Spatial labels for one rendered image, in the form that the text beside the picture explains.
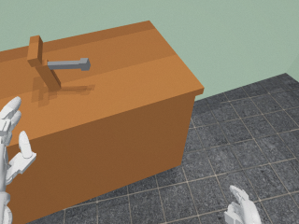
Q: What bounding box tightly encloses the tap lever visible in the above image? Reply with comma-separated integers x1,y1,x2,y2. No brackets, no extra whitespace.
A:
47,58,91,71

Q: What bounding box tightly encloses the counter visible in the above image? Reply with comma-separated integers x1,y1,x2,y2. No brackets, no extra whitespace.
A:
0,21,205,224

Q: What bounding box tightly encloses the right robot hand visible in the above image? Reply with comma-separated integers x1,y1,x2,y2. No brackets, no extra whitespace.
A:
224,185,262,224

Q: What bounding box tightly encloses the left robot forearm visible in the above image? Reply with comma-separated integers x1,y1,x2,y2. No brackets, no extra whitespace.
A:
0,191,13,224

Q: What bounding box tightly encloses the left robot hand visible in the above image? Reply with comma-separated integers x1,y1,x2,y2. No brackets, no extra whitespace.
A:
0,96,36,192

